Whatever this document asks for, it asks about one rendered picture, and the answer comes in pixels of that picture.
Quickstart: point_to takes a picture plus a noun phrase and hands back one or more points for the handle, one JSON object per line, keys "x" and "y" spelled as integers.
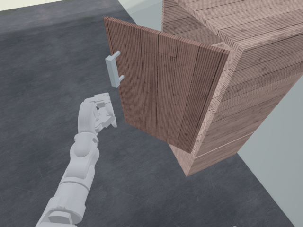
{"x": 112, "y": 70}

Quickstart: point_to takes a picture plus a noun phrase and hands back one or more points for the cupboard door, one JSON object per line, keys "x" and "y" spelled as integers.
{"x": 168, "y": 83}

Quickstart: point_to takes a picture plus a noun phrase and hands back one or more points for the robot left hand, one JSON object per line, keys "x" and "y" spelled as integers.
{"x": 88, "y": 114}

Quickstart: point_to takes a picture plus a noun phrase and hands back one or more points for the robot left forearm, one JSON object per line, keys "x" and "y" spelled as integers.
{"x": 68, "y": 204}

